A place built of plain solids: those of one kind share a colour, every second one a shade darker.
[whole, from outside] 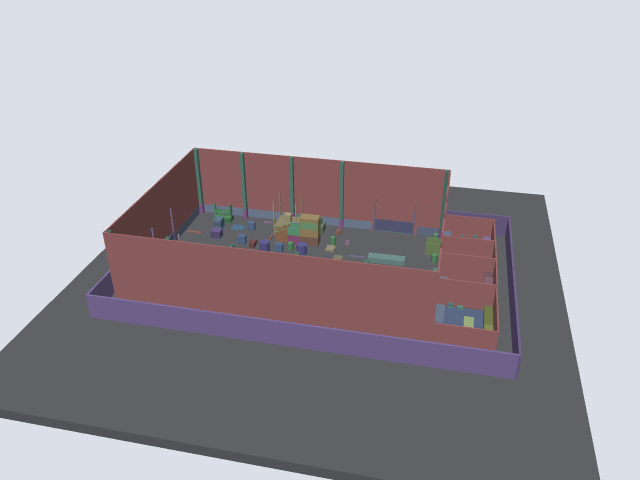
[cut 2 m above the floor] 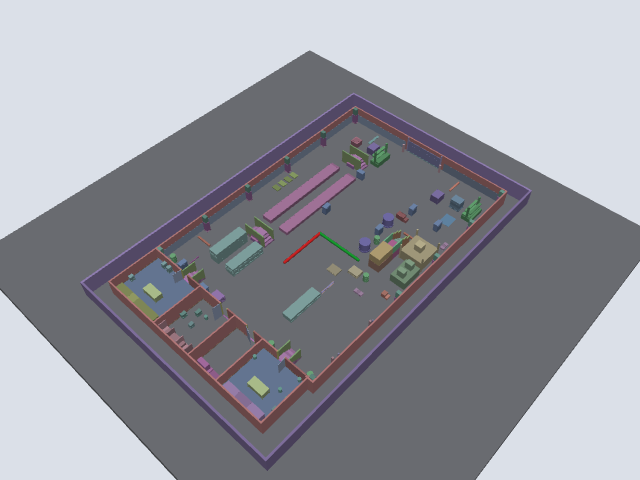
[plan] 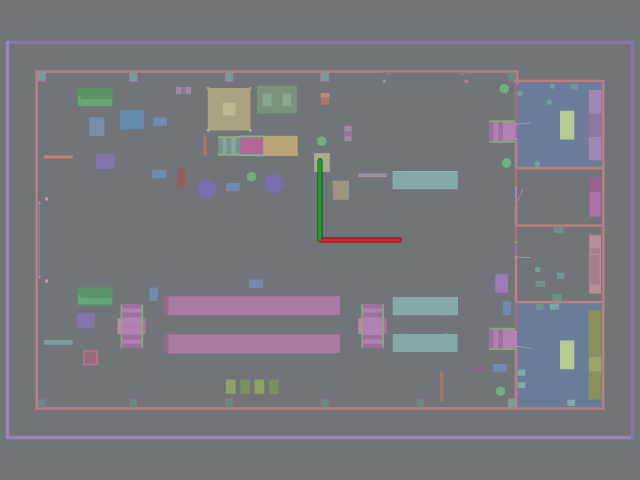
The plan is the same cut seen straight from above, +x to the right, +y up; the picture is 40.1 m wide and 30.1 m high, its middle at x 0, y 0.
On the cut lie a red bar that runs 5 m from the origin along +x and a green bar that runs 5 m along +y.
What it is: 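A precast concrete works, 35.4 x 21.0 m in plan; the plan end|longline|straight|centre|mid|noloop|mess+stores+plant+office|direct|2doors|0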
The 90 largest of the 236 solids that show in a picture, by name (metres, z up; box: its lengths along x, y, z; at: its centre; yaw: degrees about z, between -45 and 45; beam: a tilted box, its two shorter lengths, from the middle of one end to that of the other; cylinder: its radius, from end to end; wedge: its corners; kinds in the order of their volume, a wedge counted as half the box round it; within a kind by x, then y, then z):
{
 "wall_1": {"box": [0.15, 21.3, 8.55], "at": [-17.77, 0.0, 4.22]},
 "wall_2": {"box": [30.3, 0.15, 8.55], "at": [-2.7, -10.57, 4.22]},
 "wall_3": {"box": [30.3, 0.15, 8.55], "at": [-2.7, 10.57, 4.22]},
 "wall_4": {"box": [0.15, 3.85, 8.55], "at": [12.3, -8.57, 4.22]},
 "wall_5": {"box": [0.15, 1.85, 8.55], "at": [12.3, -4.83, 4.22]},
 "wall_6": {"box": [0.15, 2.85, 8.55], "at": [12.3, -2.48, 4.22]},
 "wall_7": {"box": [0.15, 1.05, 8.55], "at": [12.3, 0.38, 4.22]},
 "wall_8": {"box": [0.15, 1.55, 8.55], "at": [12.3, 1.68, 4.22]},
 "wall_9": {"box": [0.15, 1.15, 8.55], "at": [12.3, 3.92, 4.22]},
 "wall_10": {"box": [0.15, 1.85, 8.55], "at": [12.3, 5.42, 4.22]},
 "wall_11": {"box": [0.15, 2.65, 8.55], "at": [12.3, 8.57, 4.22]},
 "wall_12": {"box": [0.15, 0.9, 8.55], "at": [12.38, 10.2, 4.22]},
 "wall_13": {"box": [5.7, 0.15, 3.35], "at": [15.0, -10.57, 1.62]},
 "wall_14": {"box": [5.4, 0.15, 3.65], "at": [15.0, -3.9, 1.77]},
 "wall_15": {"box": [5.4, 0.15, 3.65], "at": [15.0, 0.9, 1.77]},
 "wall_16": {"box": [5.4, 0.15, 3.65], "at": [15.0, 4.5, 1.77]},
 "wall_17": {"box": [5.7, 0.15, 3.35], "at": [15.0, 9.97, 1.62]},
 "wall_18": {"box": [0.15, 6.9, 3.35], "at": [17.77, -7.2, 1.62]},
 "wall_19": {"box": [0.15, 5.1, 3.65], "at": [17.77, -1.5, 1.77]},
 "wall_20": {"box": [0.15, 3.9, 3.65], "at": [17.77, 2.7, 1.77]},
 "wall_21": {"box": [0.15, 5.7, 3.35], "at": [17.77, 7.2, 1.62]},
 "yard_wall_1": {"box": [0.22, 25.0, 2.65], "at": [-19.59, 0.0, 1.27]},
 "yard_wall_2": {"box": [39.4, 0.22, 2.65], "at": [0.0, -12.39, 1.27]},
 "yard_wall_3": {"box": [39.4, 0.22, 2.65], "at": [0.0, 12.39, 1.27]},
 "yard_wall_4": {"box": [0.22, 25.0, 2.65], "at": [19.59, 0.0, 1.27]},
 "ground_1": {"box": [5.4, 6.6, 0.5], "at": [15.0, -7.2, 0.35]},
 "ground_2": {"box": [5.4, 5.4, 0.5], "at": [15.0, 7.2, 0.35]},
 "stack_bearers_1": {"box": [4.04, 1.12, 0.3], "at": [6.59, -6.46, 1.34]},
 "stack_bearers_2": {"box": [4.04, 1.12, 0.2], "at": [6.59, -4.14, 0.17]},
 "stack_bearers_3": {"box": [4.04, 1.12, 0.2], "at": [6.59, -4.14, 1.0]},
 "stack_bearers_4": {"box": [4.04, 1.12, 0.23], "at": [6.59, 3.76, 0.19]},
 "stack_bearers_5": {"box": [4.02, 1.1, 1.26], "at": [6.6, -6.45, 0.58]},
 "stack_bearers_6": {"box": [4.02, 1.1, 0.97], "at": [6.6, -4.15, 0.43]},
 "stack_bearers_7": {"box": [4.02, 1.1, 0.45], "at": [6.6, 3.75, 0.17]},
 "stack_bearers_8": {"box": [4.04, 1.12, 0.2], "at": [6.61, -4.14, 0.72]},
 "stack_bearers_9": {"box": [4.04, 1.12, 0.23], "at": [6.61, 3.74, 0.49]},
 "column_1": {"box": [0.4, 0.5, 7.3], "at": [-17.45, -10.25, 4.85]},
 "column_2": {"box": [0.4, 0.5, 7.3], "at": [-17.45, 10.25, 4.85]},
 "column_3": {"box": [0.4, 0.5, 7.3], "at": [-11.7, -10.25, 4.85]},
 "column_4": {"box": [0.4, 0.5, 7.3], "at": [-11.7, 10.25, 4.85]},
 "column_5": {"box": [0.4, 0.5, 7.3], "at": [-5.7, -10.25, 4.85]},
 "column_6": {"box": [0.4, 0.5, 7.3], "at": [-5.7, 10.25, 4.85]},
 "column_7": {"box": [0.4, 0.5, 7.3], "at": [0.3, -10.25, 4.85]},
 "column_8": {"box": [0.4, 0.5, 7.3], "at": [0.3, 10.25, 4.85]},
 "column_9": {"box": [0.4, 0.5, 7.3], "at": [6.3, -10.25, 4.85]},
 "column_10": {"box": [0.4, 0.5, 7.3], "at": [12.05, -10.25, 4.85]},
 "column_11": {"box": [0.4, 0.5, 7.3], "at": [12.05, 10.25, 4.85]},
 "mixer_tower_1": {"box": [2.68, 2.68, 1.25], "at": [-5.7, 8.2, 0.57]},
 "mixer_tower_2": {"box": [0.8, 0.8, 1.0], "at": [-5.7, 8.2, 1.7]},
 "casting_bed_1": {"box": [10.5, 1.18, 0.33], "at": [-4.25, -6.5, 0.11]},
 "casting_bed_2": {"box": [10.5, 1.12, 0.2], "at": [-4.25, -6.5, 0.38]},
 "casting_bed_3": {"box": [10.5, 1.12, 0.2], "at": [-4.25, -4.1, 0.31]},
 "cabin_body_1": {"box": [2.16, 1.26, 2.35], "at": [-2.48, 5.9, 2.21]},
 "hoppers_1": {"box": [0.56, 0.78, 0.8], "at": [-3.33, 8.8, 1.4]},
 "hoppers_2": {"box": [2.5, 1.74, 1.05], "at": [-2.7, 8.8, 0.47]},
 "hoppers_3": {"box": [0.56, 0.78, 0.8], "at": [-2.08, 8.8, 1.4]},
 "doorstep_1": {"box": [1.42, 0.55, 0.77], "at": [-11.8, -5.67, 0.34]},
 "doorstep_2": {"box": [1.42, 0.55, 0.77], "at": [-11.8, -5.12, 0.34]},
 "doorstep_3": {"box": [1.42, 0.55, 0.77], "at": [3.3, -5.67, 0.34]},
 "doorstep_4": {"box": [1.42, 0.55, 0.77], "at": [3.3, -5.12, 0.34]},
 "doorstep_5": {"box": [0.82, 1.4, 0.65], "at": [11.89, -6.2, 0.28]},
 "doorstep_6": {"box": [0.82, 1.4, 0.65], "at": [11.89, 6.8, 0.28]},
 "deckbase_1": {"box": [2.2, 1.3, 1.13], "at": [-2.5, 5.9, 0.52]},
 "bar_rack_1": {"box": [2.2, 1.14, 0.55], "at": [-14.1, -3.55, 0.23]},
 "bar_rack_2": {"box": [2.2, 1.14, 0.55], "at": [-14.1, 8.95, 0.23]},
 "deck_1": {"box": [1.4, 1.3, 1.13], "at": [-4.3, 5.9, 0.52]},
 "table_1": {"box": [0.78, 1.68, 0.77], "at": [15.5, -7.2, 0.94]},
 "table_2": {"box": [0.78, 1.68, 0.77], "at": [15.5, 7.2, 0.94]},
 "compressor_1": {"box": [0.7, 1.56, 0.78], "at": [17.25, 2.23, 0.51]},
 "compressor_2": {"box": [0.5, 1.09, 0.75], "at": [17.25, 2.23, 1.23]},
 "compressor_3": {"box": [0.74, 2.5, 0.17], "at": [17.25, 2.7, 0.04]},
 "compressor_4": {"box": [0.68, 0.94, 0.66], "at": [17.25, 3.48, 0.45]},
 "stillage_1": {"box": [1.1, 0.9, 0.9], "at": [-14.69, -5.07, 0.4]},
 "stillage_2": {"box": [1.1, 0.9, 0.9], "at": [-13.47, 4.92, 0.4]},
 "skip_bucket_1": {"cylinder": 0.56, "from": [-7.1, 3.19, 0.15], "to": [-7.1, 3.19, 1.0]},
 "skip_bucket_2": {"cylinder": 0.56, "from": [-2.87, 3.54, 0.15], "to": [-2.87, 3.54, 1.0]},
 "tool_chest_1": {"box": [0.48, 0.84, 0.82], "at": [-10.43, -3.4, 0.51]},
 "tool_chest_2": {"box": [0.84, 0.48, 0.82], "at": [-10.09, 4.14, 0.51]},
 "tool_chest_3": {"box": [0.84, 0.48, 0.82], "at": [-10.03, 7.41, 0.51]},
 "tool_chest_4": {"box": [0.84, 0.48, 0.82], "at": [-5.46, 3.3, 0.51]},
 "column_guard_1": {"box": [0.46, 0.56, 1.15], "at": [-17.45, -10.25, 0.62]},
 "column_guard_2": {"box": [0.46, 0.56, 1.15], "at": [-17.45, 10.25, 0.62]},
 "column_guard_3": {"box": [0.46, 0.56, 1.15], "at": [-11.7, -10.25, 0.62]},
 "column_guard_4": {"box": [0.46, 0.56, 1.15], "at": [-11.7, 10.25, 0.62]},
 "dado_1": {"box": [21.52, 0.014, 1.15], "at": [-6.86, 10.49, 0.53]},
 "dado_2": {"box": [29.84, 0.014, 1.15], "at": [-2.7, -10.49, 0.53]},
 "chain_bin_1": {"box": [0.94, 0.94, 0.69], "at": [-14.39, -7.39, 0.29]},
 "racking_1": {"box": [0.6, 2.28, 0.32], "at": [17.25, -1.65, 1.2]},
 "bag_pallet_1": {"box": [0.92, 1.16, 0.35], "at": [-14.0, 7.1, 1.02]},
 "barrow_1": {"box": [0.58, 0.95, 0.61], "at": [-8.68, 3.71, 0.26]}
}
